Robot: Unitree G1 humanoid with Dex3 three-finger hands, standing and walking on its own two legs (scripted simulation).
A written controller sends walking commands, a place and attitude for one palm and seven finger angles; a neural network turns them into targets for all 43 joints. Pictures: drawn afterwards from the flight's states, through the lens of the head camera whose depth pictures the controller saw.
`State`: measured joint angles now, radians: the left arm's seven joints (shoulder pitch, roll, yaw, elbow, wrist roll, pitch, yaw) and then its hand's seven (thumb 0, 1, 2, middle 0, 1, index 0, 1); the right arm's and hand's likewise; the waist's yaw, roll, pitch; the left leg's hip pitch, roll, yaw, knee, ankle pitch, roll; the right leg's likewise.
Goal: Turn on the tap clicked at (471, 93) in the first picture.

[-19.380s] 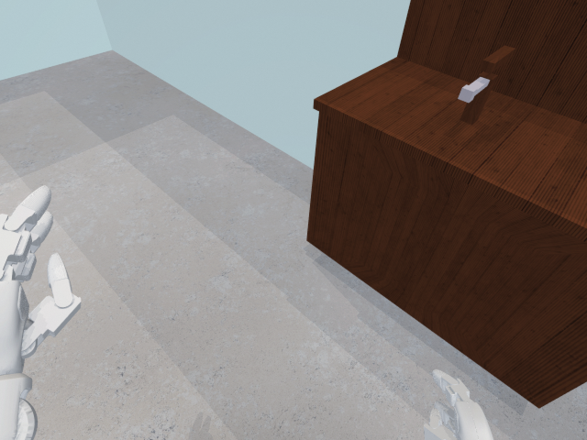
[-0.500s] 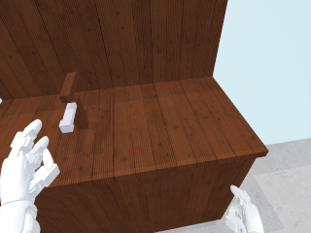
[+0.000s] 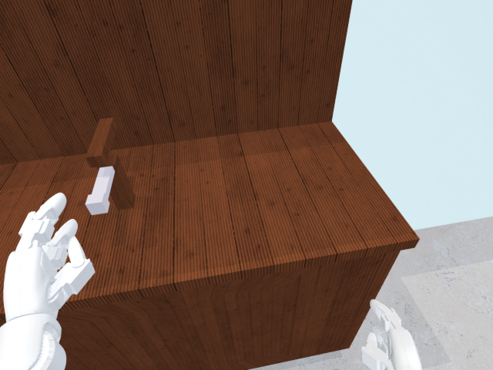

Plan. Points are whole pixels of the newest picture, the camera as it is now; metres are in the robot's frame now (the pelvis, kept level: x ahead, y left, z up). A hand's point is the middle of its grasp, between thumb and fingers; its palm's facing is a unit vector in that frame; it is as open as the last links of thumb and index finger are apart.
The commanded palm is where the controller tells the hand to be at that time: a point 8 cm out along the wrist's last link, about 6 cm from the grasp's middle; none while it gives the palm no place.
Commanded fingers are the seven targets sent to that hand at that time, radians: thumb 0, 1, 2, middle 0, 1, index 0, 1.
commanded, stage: reach beside the lever's end, fingers flat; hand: left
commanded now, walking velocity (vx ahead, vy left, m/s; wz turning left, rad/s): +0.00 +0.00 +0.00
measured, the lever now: (97, 203) +0.34 +0.32 +0.10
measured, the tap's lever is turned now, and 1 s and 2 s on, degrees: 0 0 0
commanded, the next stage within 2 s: none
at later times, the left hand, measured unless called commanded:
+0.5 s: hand (83, 249) +0.22 +0.27 +0.14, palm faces +0.50 -0.86 -0.12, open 7.4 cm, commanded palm +0.18 +0.31 +0.14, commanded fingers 0.00 0.90 0.90 -0.19 -0.26 -0.19 -0.26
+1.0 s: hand (77, 235) +0.25 +0.30 +0.13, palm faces +0.52 -0.85 -0.11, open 7.6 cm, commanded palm +0.21 +0.34 +0.12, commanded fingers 0.00 0.90 0.90 -0.17 -0.20 -0.17 -0.20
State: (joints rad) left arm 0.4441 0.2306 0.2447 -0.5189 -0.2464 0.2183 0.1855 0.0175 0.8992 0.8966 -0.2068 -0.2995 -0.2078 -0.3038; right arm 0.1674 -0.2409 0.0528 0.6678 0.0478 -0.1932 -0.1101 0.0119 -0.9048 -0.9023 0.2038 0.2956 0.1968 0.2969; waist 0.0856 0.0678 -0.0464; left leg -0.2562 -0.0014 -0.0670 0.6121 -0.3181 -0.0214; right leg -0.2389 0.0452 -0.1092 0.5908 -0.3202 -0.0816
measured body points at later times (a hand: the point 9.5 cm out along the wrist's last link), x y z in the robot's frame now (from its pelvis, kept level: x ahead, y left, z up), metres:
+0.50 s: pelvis +0.00 +0.01 +0.00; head -0.02 -0.02 +0.45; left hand +0.19 +0.31 +0.15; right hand +0.19 -0.22 -0.08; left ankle +0.01 +0.14 -0.73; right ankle +0.00 -0.06 -0.73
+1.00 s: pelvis +0.00 +0.02 +0.00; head -0.01 +0.00 +0.45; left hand +0.22 +0.34 +0.13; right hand +0.19 -0.21 -0.08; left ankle +0.01 +0.14 -0.73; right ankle +0.00 -0.06 -0.73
